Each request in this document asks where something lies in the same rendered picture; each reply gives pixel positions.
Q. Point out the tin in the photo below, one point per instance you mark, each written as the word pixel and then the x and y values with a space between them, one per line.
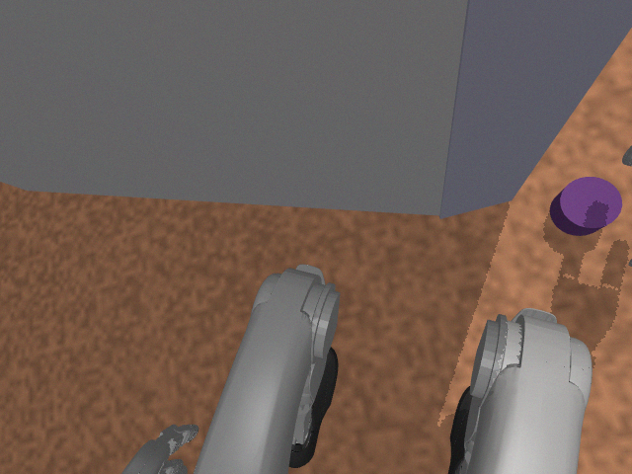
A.
pixel 585 206

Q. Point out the right robot foot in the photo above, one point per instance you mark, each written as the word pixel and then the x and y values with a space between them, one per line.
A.
pixel 458 431

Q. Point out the left robot hand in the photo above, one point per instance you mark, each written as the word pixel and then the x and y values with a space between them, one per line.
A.
pixel 152 457

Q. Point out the left robot foot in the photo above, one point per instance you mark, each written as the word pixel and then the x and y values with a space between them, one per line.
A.
pixel 301 454

